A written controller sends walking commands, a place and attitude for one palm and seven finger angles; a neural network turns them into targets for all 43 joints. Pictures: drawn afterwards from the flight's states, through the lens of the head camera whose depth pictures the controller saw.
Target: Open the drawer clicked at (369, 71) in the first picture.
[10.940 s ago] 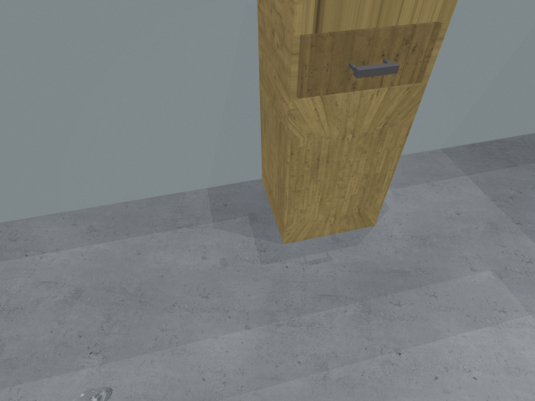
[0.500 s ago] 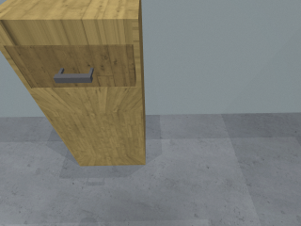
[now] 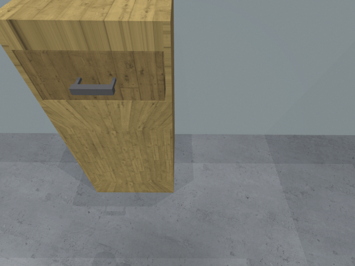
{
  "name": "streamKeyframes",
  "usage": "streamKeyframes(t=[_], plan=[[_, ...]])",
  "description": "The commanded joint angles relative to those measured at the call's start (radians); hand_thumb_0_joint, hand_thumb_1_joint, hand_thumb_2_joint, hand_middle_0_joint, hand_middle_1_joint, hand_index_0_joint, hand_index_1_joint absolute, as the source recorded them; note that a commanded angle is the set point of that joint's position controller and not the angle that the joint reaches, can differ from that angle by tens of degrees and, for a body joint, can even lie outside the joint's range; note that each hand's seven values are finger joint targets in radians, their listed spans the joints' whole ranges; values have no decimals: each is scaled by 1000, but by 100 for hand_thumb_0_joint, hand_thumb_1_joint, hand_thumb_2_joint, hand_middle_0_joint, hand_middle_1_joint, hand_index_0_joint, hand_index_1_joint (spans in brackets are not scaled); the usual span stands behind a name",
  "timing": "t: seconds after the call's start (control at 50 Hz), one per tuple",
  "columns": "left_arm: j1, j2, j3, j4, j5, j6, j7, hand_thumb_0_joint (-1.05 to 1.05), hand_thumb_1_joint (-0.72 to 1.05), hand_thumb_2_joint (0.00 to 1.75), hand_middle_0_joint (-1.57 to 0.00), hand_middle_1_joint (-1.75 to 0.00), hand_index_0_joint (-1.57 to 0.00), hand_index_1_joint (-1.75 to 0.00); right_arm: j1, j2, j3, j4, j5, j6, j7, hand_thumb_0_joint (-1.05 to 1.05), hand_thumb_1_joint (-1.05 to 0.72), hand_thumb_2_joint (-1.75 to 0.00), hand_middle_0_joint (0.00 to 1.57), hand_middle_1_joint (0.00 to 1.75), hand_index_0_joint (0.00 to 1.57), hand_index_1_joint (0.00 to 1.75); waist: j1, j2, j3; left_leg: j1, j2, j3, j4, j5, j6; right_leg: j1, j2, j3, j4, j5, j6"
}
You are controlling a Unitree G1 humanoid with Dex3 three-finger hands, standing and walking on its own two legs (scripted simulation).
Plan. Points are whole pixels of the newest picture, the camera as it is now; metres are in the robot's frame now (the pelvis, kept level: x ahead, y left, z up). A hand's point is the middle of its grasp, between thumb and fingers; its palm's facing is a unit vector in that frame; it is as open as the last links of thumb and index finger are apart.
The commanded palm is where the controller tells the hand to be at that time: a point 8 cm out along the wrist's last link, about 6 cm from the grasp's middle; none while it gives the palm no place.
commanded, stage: look again from close up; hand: left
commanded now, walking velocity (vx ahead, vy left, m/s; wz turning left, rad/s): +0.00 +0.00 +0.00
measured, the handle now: (94, 85) +0.59 +0.30 +0.07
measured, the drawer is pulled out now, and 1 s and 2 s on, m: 0.00 0.00 0.00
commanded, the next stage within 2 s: shuffle to correct the standing spot in 0.40 s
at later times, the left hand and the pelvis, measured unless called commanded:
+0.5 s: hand out of the picture -0.05 +0.21 -0.17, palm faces +0.01 -0.98 -0.21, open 7.4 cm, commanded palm none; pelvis -0.04 +0.04 +0.00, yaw -1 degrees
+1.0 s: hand out of the picture +0.02 +0.21 -0.18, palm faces +0.06 -0.99 -0.15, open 7.4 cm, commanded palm none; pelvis +0.03 +0.04 +0.00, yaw +2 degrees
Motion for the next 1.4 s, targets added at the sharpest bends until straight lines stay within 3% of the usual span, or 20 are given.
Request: streamKeyframes(t=[0.0,0.06,0.2,0.48,0.58,0.64,0.68,0.72,0.78,0.8,0.82,0.84,0.88,0.98,1.1,1.12,1.16,1.18,1.28,1.38], plan=[[65,154,22,-50,0,-5,3,0,90,90,-20,-30,-20,-30,121,-41,-15,-71,5,-21,1,0,-90,-90,20,30,20,30,-40,-70,-174,-43,-2,0,-48,76,26,129,-226,159,16,516,-59],[37,103,15,-70,-2,17,-10,0,90,90,-20,-30,-20,-30,120,-84,-15,-75,-10,-24,5,0,-90,-90,20,30,20,30,-25,-9,-48,-104,58,-63,-106,175,57,8,-116,102,17,81,-10],[81,98,3,-65,4,32,-25,0,90,90,-20,-30,-20,-30,101,-106,-4,-98,-9,-31,5,0,-90,-90,20,30,20,30,2,14,111,-252,58,-116,-240,-36,71,-5,-99,84,18,5,3],[111,86,4,-59,1,22,-25,0,90,90,-20,-30,-20,-30,146,-83,5,-55,-6,-37,4,0,-90,-90,20,30,20,30,1,-35,49,-194,36,-92,-223,22,74,17,-118,108,1,55,2],[127,91,22,-76,15,28,-33,0,90,90,-20,-30,-20,-30,157,-92,-1,-54,-16,-16,14,0,-90,-90,20,30,20,30,6,-14,101,-280,29,-115,-213,-275,99,-32,-105,88,43,-253,-9],[169,114,38,-81,16,21,-36,0,90,90,-20,-30,-20,-30,147,-75,-4,-75,-16,-12,20,0,-90,-90,20,30,20,30,21,-104,118,-349,-28,-72,-74,-248,94,-20,-156,189,-20,-377,-42],[227,150,58,-71,10,13,-30,0,90,90,-20,-30,-20,-30,145,-39,1,-86,-15,-18,23,0,-90,-90,20,30,20,30,38,-256,78,-402,-89,30,144,-124,74,49,-283,358,-144,-458,-105],[239,162,68,-74,11,5,-25,0,90,90,-20,-30,-20,-30,122,-29,-1,-97,-15,-27,28,0,-90,-90,20,30,20,30,33,-249,54,-372,-62,24,263,-130,74,6,-361,432,-217,-428,-160],[113,133,62,-110,14,11,-27,0,90,90,-20,-30,-20,-30,241,-7,3,-53,-14,-39,35,0,-90,-90,20,30,20,30,-56,-130,44,-61,-58,31,-11,-34,74,-230,-261,201,-52,-350,-100],[87,85,52,-124,11,17,-33,0,90,90,-20,-30,-20,-30,310,-39,-2,-24,-16,-47,29,0,-90,-90,20,30,20,30,-74,42,46,14,2,-90,-128,-50,90,-309,-150,84,126,-311,-53],[64,30,40,-150,7,16,-40,0,90,90,-20,-30,-20,-30,390,-121,-22,-2,-23,-55,18,0,-90,-90,20,30,20,30,-99,288,50,80,203,-363,-271,-32,164,-450,-43,-59,389,-307,3],[17,48,38,-176,16,4,-41,0,90,90,-20,-30,-20,-30,415,-128,-24,1,-22,-53,6,0,-90,-90,20,30,20,30,-105,253,75,149,275,-444,-296,111,242,-553,-53,-7,529,-344,-7],[-23,50,46,-168,17,-6,-49,0,90,90,-20,-30,-20,-30,339,-86,-9,-15,-20,-67,4,0,-90,-90,20,30,20,30,-78,115,105,85,262,-369,-258,309,287,-561,-107,47,659,-271,-17],[-22,2,32,-163,7,2,-70,0,90,90,-20,-30,-20,-30,257,-96,-4,-35,-21,-87,1,0,-90,-90,20,30,20,30,-30,76,73,38,167,-105,-251,594,244,-379,-98,-10,477,-142,2],[69,35,38,-144,8,-7,-60,0,90,90,-20,-30,-20,-30,232,-110,-6,-18,-11,-64,-2,0,-90,-90,20,30,20,30,36,4,-9,-13,114,-23,-58,678,165,-17,-32,-46,102,75,-5],[154,80,48,-120,8,-17,-48,0,90,90,-20,-30,-20,-30,229,-93,-4,-22,0,-64,0,0,-90,-90,20,30,20,30,72,-72,-69,-90,84,-8,52,609,123,159,-89,23,70,251,-8],[257,216,71,-97,-1,-19,-25,0,90,90,-20,-30,-20,-30,260,-42,-8,-50,16,-52,-3,0,-90,-90,20,30,20,30,68,-307,-228,-282,-86,35,468,-259,32,351,-503,418,16,1000,-218],[217,216,65,-115,-1,-8,-21,0,90,90,-20,-30,-20,-30,247,-42,-15,-59,13,-36,-12,0,-90,-90,20,30,20,30,50,-221,-181,-275,-60,-56,535,-297,29,243,-494,374,24,1049,-269],[-2,163,62,-187,11,23,-7,0,90,90,-20,-30,-20,-30,165,2,-23,-59,4,27,13,0,-90,-90,20,30,20,30,-14,-209,-65,-246,-35,-4,512,-153,-4,-82,-356,148,-65,614,-181],[-15,211,90,-209,19,42,-16,0,90,90,-20,-30,-20,-30,126,3,-32,-93,-4,28,22,0,-90,-90,20,30,20,30,-5,-152,-86,-188,-61,57,310,-51,-14,-120,-329,173,-73,291,-162]])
